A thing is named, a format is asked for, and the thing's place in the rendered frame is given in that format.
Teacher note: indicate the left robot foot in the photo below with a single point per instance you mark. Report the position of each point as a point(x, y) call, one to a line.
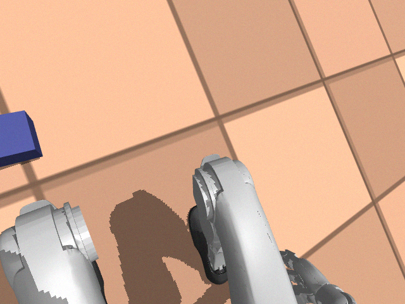
point(100, 278)

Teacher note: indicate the carton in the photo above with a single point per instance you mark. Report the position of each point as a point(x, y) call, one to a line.
point(18, 139)

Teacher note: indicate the right robot hand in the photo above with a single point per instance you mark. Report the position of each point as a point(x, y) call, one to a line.
point(308, 278)

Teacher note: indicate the right robot arm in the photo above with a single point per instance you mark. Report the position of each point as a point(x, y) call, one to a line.
point(332, 294)

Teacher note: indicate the right robot foot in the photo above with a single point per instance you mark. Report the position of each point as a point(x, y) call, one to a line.
point(215, 276)

